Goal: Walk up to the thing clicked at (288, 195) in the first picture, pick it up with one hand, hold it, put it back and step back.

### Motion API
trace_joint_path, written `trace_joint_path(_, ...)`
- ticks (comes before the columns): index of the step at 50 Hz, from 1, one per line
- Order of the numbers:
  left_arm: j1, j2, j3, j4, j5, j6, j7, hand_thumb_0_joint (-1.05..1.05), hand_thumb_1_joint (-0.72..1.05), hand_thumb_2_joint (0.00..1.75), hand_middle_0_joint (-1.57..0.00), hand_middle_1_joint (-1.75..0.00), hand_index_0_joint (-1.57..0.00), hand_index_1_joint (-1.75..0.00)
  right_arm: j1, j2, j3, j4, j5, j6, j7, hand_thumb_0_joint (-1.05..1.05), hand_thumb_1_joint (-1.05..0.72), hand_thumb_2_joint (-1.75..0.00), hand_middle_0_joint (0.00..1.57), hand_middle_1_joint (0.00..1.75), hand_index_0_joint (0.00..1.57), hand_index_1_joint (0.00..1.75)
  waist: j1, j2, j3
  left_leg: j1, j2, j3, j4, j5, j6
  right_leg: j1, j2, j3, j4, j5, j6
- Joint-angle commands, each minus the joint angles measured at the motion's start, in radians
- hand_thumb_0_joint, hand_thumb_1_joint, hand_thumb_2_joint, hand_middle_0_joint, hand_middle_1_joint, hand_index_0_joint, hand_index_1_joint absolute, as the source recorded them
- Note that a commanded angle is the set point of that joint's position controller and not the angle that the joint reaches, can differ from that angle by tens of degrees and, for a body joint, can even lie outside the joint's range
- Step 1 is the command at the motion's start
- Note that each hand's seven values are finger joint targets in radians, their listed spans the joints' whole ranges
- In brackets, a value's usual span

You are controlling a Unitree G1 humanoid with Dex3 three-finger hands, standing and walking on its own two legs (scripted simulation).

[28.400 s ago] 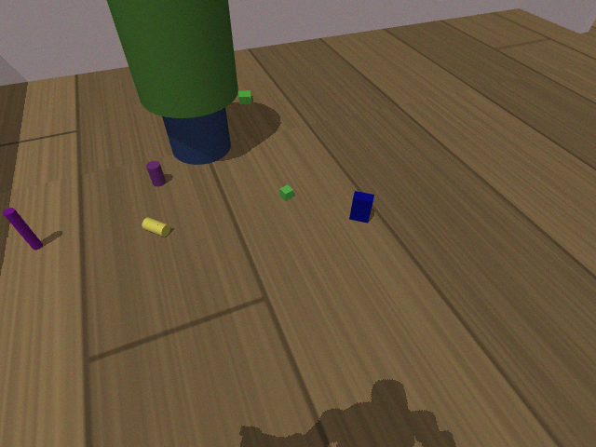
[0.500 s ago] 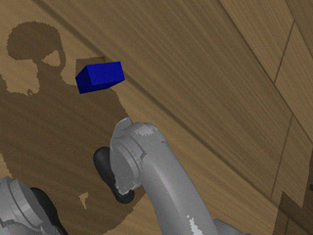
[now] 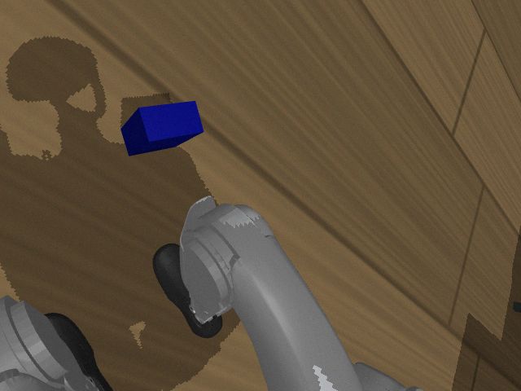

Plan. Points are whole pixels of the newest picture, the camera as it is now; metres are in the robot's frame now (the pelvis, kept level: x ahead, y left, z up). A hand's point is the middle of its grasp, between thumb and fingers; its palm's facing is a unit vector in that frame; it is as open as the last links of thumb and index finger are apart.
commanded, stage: close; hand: left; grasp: from above
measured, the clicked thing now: out of the picture +0.46 +0.31 -0.31
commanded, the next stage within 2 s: settle in 0.80 s
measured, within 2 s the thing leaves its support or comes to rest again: leaves its support in 1.26 s
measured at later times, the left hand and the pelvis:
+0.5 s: hand out of the picture +0.46 +0.30 -0.27, palm faces -0.13 -0.43 -0.89, open 8.2 cm; pelvis +0.00 +0.00 +0.00, yaw +0 degrees
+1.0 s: hand out of the picture +0.46 +0.29 -0.27, palm faces -0.14 -0.43 -0.89, open 6.6 cm; pelvis +0.00 +0.00 +0.00, yaw +0 degrees
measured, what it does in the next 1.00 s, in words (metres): stands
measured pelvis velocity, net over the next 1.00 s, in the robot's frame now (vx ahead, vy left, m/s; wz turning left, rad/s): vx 0.00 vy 0.00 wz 0.00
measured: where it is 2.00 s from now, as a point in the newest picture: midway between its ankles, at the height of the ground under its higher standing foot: (145, 342)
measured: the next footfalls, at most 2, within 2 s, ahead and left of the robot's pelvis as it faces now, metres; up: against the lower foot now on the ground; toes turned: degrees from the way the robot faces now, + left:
none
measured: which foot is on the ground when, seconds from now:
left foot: down 0.00-1.00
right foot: down 0.00-1.00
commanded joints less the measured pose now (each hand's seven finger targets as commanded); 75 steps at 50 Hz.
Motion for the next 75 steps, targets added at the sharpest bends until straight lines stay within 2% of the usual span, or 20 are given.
trace_joint_path(1,-0.286,0.145,-0.04,-0.126,0.018,-0.006,0.036,0.0,0.05,0.76,-0.59,-0.69,-0.57,-0.72,0.24,-0.337,-0.076,0.048,0.004,-0.009,0.005,0.0,-0.9,-0.91,0.2,0.3,0.2,0.3,-0.094,0.59,-0.697,0.495,0.032,0.022,-0.236,0.187,-0.018,0.431,0.031,0.0,-0.203,0.224,0.004)
trace_joint_path(7,-0.276,0.104,-0.064,-0.098,0.024,0.006,0.031,0.0,0.14,0.69,-0.66,-0.65,-0.64,-0.67,0.243,-0.327,-0.074,0.056,0.003,-0.009,0.008,0.0,-0.9,-0.9,0.2,0.3,0.2,0.3,-0.103,0.589,-0.659,0.493,0.03,0.021,-0.239,0.191,-0.023,0.416,0.03,-0.002,-0.203,0.238,0.003)
trace_joint_path(14,-0.249,0.149,-0.034,-0.088,0.026,0.009,0.047,0.0,0.27,0.67,-0.75,-0.63,-0.74,-0.64,0.251,-0.337,-0.071,0.039,0.006,-0.008,0.016,0.0,-0.9,-0.9,0.2,0.3,0.2,0.3,-0.084,0.554,-0.684,0.46,0.028,0.035,-0.223,0.229,-0.012,0.463,0.038,0.008,-0.211,0.274,0.01)
trace_joint_path(16,-0.258,0.173,-0.013,-0.089,0.026,0.008,0.055,0.0,0.29,0.61,-0.76,-0.59,-0.75,-0.6,0.249,-0.34,-0.072,0.04,0.008,-0.008,0.018,0.0,-0.9,-0.9,0.2,0.3,0.2,0.3,-0.077,0.568,-0.681,0.464,0.031,0.03,-0.231,0.22,-0.015,0.447,0.035,0.005,-0.208,0.262,0.008)
trace_joint_path(20,-0.234,0.173,-0.014,-0.083,0.021,0.008,0.052,0.0,0.35,0.55,-0.78,-0.59,-0.78,-0.58,0.228,-0.335,-0.065,0.029,0.004,-0.008,0.019,0.0,-0.9,-0.9,0.2,0.3,0.2,0.3,-0.08,0.554,-0.664,0.436,0.029,0.037,-0.224,0.199,-0.012,0.453,0.039,0.007,-0.209,0.245,0.012)
trace_joint_path(22,-0.238,0.186,0.001,-0.084,0.017,0.007,0.053,0.0,0.39,0.59,-0.83,-0.58,-0.83,-0.58,0.229,-0.331,-0.068,0.037,0.005,-0.008,0.015,0.0,-0.9,-0.9,0.2,0.3,0.2,0.3,-0.078,0.57,-0.663,0.446,0.029,0.038,-0.235,0.178,-0.016,0.452,0.036,0.01,-0.212,0.229,0.01)
trace_joint_path(28,-0.231,0.159,-0.012,-0.084,0.012,0.006,0.053,0.0,0.47,0.59,-0.91,-0.55,-0.9,-0.56,0.231,-0.343,-0.073,0.025,0.0,-0.006,0.017,0.0,-0.9,-0.9,0.2,0.3,0.2,0.3,-0.096,0.564,-0.651,0.455,0.031,0.024,-0.241,0.158,-0.016,0.435,0.033,0.004,-0.209,0.211,0.009)
trace_joint_path(31,-0.24,0.164,-0.008,-0.076,0.011,0.006,0.055,0.0,0.53,0.58,-0.94,-0.55,-0.93,-0.55,0.242,-0.341,-0.073,0.029,-0.002,-0.005,0.016,0.0,-0.9,-0.9,0.2,0.3,0.2,0.3,-0.098,0.54,-0.67,0.432,0.026,0.032,-0.228,0.159,-0.008,0.454,0.038,0.011,-0.221,0.206,0.013)
trace_joint_path(32,-0.237,0.169,-0.002,-0.078,0.007,0.006,0.056,0.0,0.53,0.58,-0.95,-0.52,-0.93,-0.53,0.232,-0.338,-0.072,0.035,0.003,-0.007,0.017,0.0,-0.9,-0.9,0.2,0.3,0.2,0.3,-0.086,0.544,-0.659,0.439,0.03,0.025,-0.234,0.164,-0.013,0.428,0.03,0.007,-0.215,0.209,0.012)
trace_joint_path(35,-0.24,0.156,-0.017,-0.075,-0.003,0.006,0.053,0.0,0.57,0.59,-0.99,-0.51,-0.98,-0.52,0.227,-0.338,-0.066,0.029,0.001,-0.007,0.015,0.0,-0.9,-0.9,0.2,0.3,0.2,0.3,-0.097,0.542,-0.661,0.441,0.029,0.029,-0.226,0.174,-0.012,0.451,0.034,0.01,-0.212,0.226,0.015)
trace_joint_path(40,-0.24,0.178,-0.001,-0.074,0.007,0.005,0.048,0.0,0.58,0.55,-1.0,-0.46,-0.98,-0.48,0.238,-0.347,-0.073,0.031,0.002,-0.007,0.015,0.0,-0.9,-0.9,0.2,0.3,0.2,0.3,-0.087,0.55,-0.677,0.449,0.033,0.025,-0.236,0.167,-0.013,0.442,0.033,0.006,-0.218,0.206,0.012)
trace_joint_path(43,-0.24,0.147,-0.018,-0.074,0.005,0.005,0.046,0.0,0.59,0.56,-1.02,-0.46,-0.99,-0.48,0.241,-0.35,-0.073,0.034,0.001,-0.01,0.015,0.0,-0.9,-0.9,0.2,0.3,0.2,0.3,-0.097,0.564,-0.656,0.46,0.031,0.024,-0.238,0.167,-0.016,0.43,0.034,0.004,-0.212,0.214,0.01)
trace_joint_path(47,-0.236,0.161,-0.01,-0.08,0.002,0.007,0.052,0.0,0.67,0.58,-1.08,-0.55,-1.09,-0.55,0.234,-0.338,-0.073,0.038,0.002,-0.012,0.016,0.0,-0.91,-0.91,0.2,0.3,0.2,0.3,-0.081,0.551,-0.657,0.427,0.029,0.031,-0.231,0.172,-0.013,0.454,0.034,0.01,-0.211,0.225,0.013)
trace_joint_path(52,-0.25,0.147,-0.014,-0.096,0.0,0.011,0.044,0.0,0.75,0.58,-1.17,-0.49,-1.16,-0.5,0.225,-0.333,-0.075,0.045,0.009,-0.015,0.017,0.0,-0.91,-0.91,0.2,0.3,0.2,0.3,-0.08,0.585,-0.654,0.484,0.035,0.012,-0.25,0.164,-0.024,0.401,0.025,-0.001,-0.198,0.219,0.007)
trace_joint_path(56,-0.256,0.164,-0.001,-0.127,0.016,0.021,0.026,0.0,0.76,0.56,-1.17,-0.48,-1.16,-0.49,0.246,-0.33,-0.088,0.048,0.016,-0.007,0.015,0.0,-0.91,-0.91,0.2,0.3,0.2,0.3,-0.072,0.608,-0.697,0.493,0.032,0.031,-0.254,0.185,-0.022,0.429,0.029,0.006,-0.209,0.227,0.004)
trace_joint_path(59,-0.259,0.179,0.01,-0.175,0.023,0.03,0.018,0.0,0.8,0.52,-1.2,-0.46,-1.2,-0.46,0.256,-0.319,-0.099,0.045,0.024,0.002,0.012,0.0,-0.91,-0.91,0.2,0.3,0.2,0.3,-0.048,0.627,-0.759,0.515,0.035,0.046,-0.248,0.222,-0.019,0.473,0.036,0.023,-0.219,0.266,0.007)
trace_joint_path(63,-0.296,0.148,0.016,-0.258,0.036,0.044,0.006,0.0,0.83,0.48,-1.22,-0.42,-1.23,-0.42,0.288,-0.306,-0.131,0.063,0.031,0.011,0.014,0.0,-0.91,-0.91,0.2,0.3,0.2,0.3,-0.038,0.68,-0.805,0.569,0.035,0.056,-0.259,0.251,-0.025,0.46,0.032,0.028,-0.211,0.292,0.0)
trace_joint_path(68,-0.289,0.105,0.032,-0.348,0.011,0.075,-0.021,0.0,0.86,0.48,-1.24,-0.38,-1.24,-0.39,0.302,-0.275,-0.167,0.085,0.058,0.029,0.006,0.0,-0.9,-0.9,0.2,0.3,0.2,0.3,0.005,0.703,-0.913,0.578,0.027,0.087,-0.27,0.268,-0.025,0.494,0.029,0.042,-0.223,0.307,-0.003)
trace_joint_path(72,-0.256,0.013,0.008,-0.335,0.001,0.11,-0.063,0.0,0.92,0.51,-1.28,-0.4,-1.28,-0.4,0.313,-0.24,-0.193,0.121,0.076,0.043,-0.002,0.0,-0.9,-0.9,0.2,0.3,0.2,0.3,0.033,0.668,-0.902,0.533,0.017,0.098,-0.288,0.242,-0.021,0.451,0.027,0.053,-0.22,0.278,-0.006)
trace_joint_path(75,-0.226,-0.051,-0.016,-0.285,0.008,0.136,-0.08,0.0,0.93,0.51,-1.29,-0.39,-1.29,-0.39,0.328,-0.227,-0.205,0.148,0.083,0.054,-0.01,0.0,-0.9,-0.9,0.2,0.3,0.2,0.3,0.034,0.61,-0.868,0.484,0.009,0.107,-0.284,0.239,-0.015,0.423,0.028,0.067,-0.222,0.28,-0.002)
